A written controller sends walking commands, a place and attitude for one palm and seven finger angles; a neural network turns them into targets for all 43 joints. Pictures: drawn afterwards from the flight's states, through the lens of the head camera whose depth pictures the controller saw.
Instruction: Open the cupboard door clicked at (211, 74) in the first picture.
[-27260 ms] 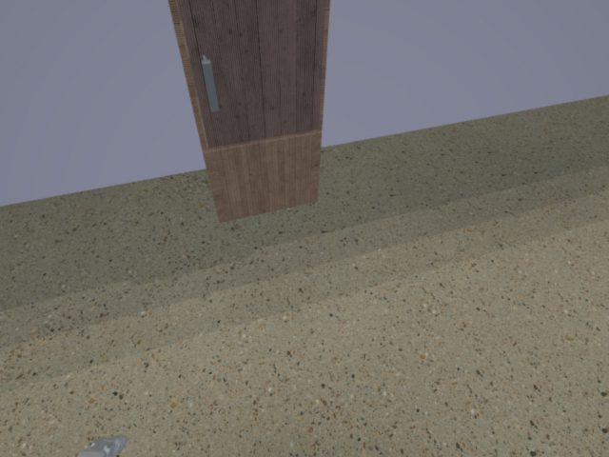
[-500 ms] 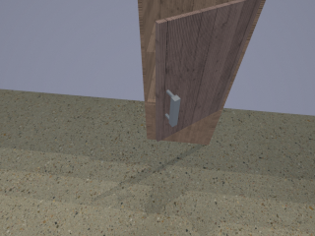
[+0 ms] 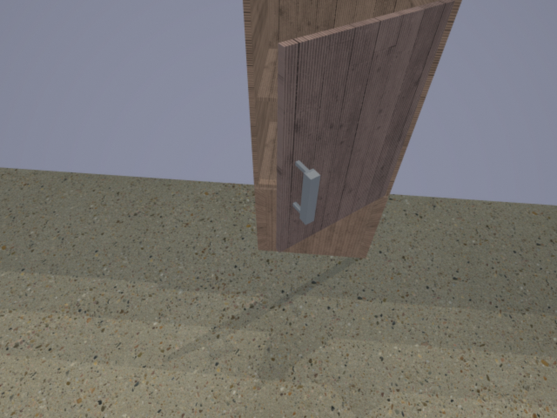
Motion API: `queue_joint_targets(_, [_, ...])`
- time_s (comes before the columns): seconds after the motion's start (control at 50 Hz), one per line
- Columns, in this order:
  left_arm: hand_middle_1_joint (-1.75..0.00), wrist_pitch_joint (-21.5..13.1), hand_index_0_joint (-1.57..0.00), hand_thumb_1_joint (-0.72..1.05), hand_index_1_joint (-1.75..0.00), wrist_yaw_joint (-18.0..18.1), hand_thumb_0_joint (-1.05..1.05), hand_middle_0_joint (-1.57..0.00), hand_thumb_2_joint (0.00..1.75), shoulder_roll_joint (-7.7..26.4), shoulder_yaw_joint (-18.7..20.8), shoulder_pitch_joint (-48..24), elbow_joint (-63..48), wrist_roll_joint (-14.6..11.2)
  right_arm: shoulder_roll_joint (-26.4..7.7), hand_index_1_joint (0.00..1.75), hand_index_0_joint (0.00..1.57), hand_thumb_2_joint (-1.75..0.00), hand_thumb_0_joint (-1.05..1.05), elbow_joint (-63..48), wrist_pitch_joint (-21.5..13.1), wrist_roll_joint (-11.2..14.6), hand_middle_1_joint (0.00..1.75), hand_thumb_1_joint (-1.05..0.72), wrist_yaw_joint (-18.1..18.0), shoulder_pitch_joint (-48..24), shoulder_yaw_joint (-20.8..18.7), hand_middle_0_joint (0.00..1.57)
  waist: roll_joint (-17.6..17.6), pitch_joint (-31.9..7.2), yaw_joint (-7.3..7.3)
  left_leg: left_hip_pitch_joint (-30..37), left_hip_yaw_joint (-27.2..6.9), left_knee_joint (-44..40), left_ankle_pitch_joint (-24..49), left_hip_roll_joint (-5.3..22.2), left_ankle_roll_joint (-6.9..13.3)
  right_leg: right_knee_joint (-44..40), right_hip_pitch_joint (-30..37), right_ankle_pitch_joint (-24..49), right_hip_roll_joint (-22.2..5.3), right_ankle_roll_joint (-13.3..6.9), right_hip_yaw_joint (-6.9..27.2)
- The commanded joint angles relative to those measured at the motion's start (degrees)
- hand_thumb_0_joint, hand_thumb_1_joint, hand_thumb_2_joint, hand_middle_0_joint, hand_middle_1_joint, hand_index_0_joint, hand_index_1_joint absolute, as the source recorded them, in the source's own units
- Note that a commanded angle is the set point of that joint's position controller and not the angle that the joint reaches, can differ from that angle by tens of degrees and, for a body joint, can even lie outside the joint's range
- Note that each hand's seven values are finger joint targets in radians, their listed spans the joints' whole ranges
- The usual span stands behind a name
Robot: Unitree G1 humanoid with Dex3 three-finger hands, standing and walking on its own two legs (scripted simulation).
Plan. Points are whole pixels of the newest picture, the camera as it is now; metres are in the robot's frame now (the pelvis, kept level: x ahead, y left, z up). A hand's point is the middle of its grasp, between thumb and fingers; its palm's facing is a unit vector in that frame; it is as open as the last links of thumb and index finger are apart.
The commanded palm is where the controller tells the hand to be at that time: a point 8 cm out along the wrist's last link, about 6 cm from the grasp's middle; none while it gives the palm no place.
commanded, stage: let the arm hang, fingers relaxed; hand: left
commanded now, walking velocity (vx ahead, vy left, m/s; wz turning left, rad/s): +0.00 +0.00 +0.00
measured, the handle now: (303, 192) +0.61 -0.03 -0.10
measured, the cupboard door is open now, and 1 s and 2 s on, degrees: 38 38 38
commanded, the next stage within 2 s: look to check the result in 0.06 s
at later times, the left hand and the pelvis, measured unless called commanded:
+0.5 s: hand out of the picture +0.02 +0.19 -0.17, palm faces +0.03 -0.97 -0.22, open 7.3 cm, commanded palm none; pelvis +0.01 +0.00 +0.00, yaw +0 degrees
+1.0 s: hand out of the picture +0.06 +0.19 -0.17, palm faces -0.02 -0.97 -0.23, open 7.3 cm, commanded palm none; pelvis +0.02 -0.01 +0.00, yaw -4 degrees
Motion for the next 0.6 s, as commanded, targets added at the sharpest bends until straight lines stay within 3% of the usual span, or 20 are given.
queue_joint_targets(0.0, [-0.3, -0.92, -0.2, 0.9, -0.3, 0.61, 0.0, -0.2, 0.9, 7.01, 1.25, 3.55, -1.26, 0.1, -5.07, 0.3, 0.2, -0.9, 0.0, -1.78, -0.75, 0.12, 0.3, -0.9, -0.48, 2.87, -1.16, 0.2, 2.21, 2.18, 0.61, -2.92, -6.52, -6.47, -3.55, 5.78, 0.67, -5.7, -2.13, -3.11, -5.56, -1.12, 6.28])
queue_joint_targets(0.22, [-0.3, -1.07, -0.2, 0.9, -0.3, 0.6, 0.0, -0.2, 0.9, 7.71, 1.51, 3.14, -1.38, 0.27, -6.61, 0.3, 0.2, -0.9, 0.0, -2.33, -0.87, 0.3, 0.3, -0.9, -0.47, 2.16, -1.64, 0.2, 0.35, 2.99, 0.55, -2.66, -7.13, -6.91, -3.71, 6.14, 1.0, -5.52, -2.72, -2.84, -5.5, -1.03, 5.97])
queue_joint_targets(0.3, [-0.3, -1.29, -0.2, 0.9, -0.3, 0.54, 0.0, -0.2, 0.9, 8.26, 1.52, 2.38, -1.57, 0.26, -7.27, 0.3, 0.2, -0.9, 0.0, -2.37, -1.09, 0.28, 0.3, -0.9, -0.4, 1.25, -1.72, 0.2, 0.12, 1.1, 0.35, -1.18, -6.94, -6.37, -0.61, 6.27, 0.97, -5.28, -1.84, -0.94, -5.81, -0.9, 6.2])
queue_joint_targets(0.58, [-0.3, -1.67, -0.2, 0.9, -0.3, 0.34, 0.0, -0.2, 0.9, 11.22, 1.64, -0.56, -2.05, 0.21, -9.94, 0.3, 0.2, -0.9, 0.0, -2.37, -1.25, 0.31, 0.3, -0.9, -0.13, -3.09, -1.64, 0.2, -0.12, 0.25, 0.48, 1.01, -6.82, -6.15, 4.65, 6.39, 0.81, -6.17, -0.39, 2.48, -6.5, -0.88, 6.38])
